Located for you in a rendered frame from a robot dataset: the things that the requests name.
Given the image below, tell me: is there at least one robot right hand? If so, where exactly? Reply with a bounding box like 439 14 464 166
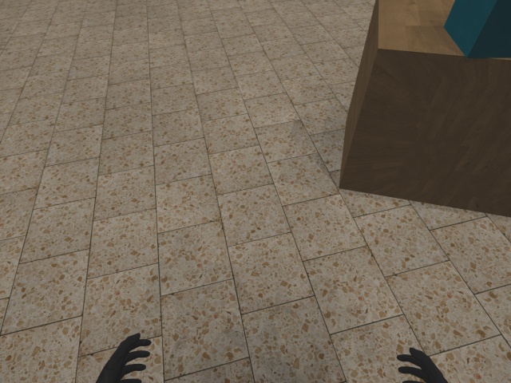
397 347 448 383

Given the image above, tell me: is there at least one pedestal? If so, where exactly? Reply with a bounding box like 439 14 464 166
339 0 511 217

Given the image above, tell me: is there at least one carton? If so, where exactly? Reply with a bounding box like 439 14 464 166
444 0 511 58

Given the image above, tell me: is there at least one robot left hand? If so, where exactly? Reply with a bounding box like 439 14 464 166
96 333 152 383

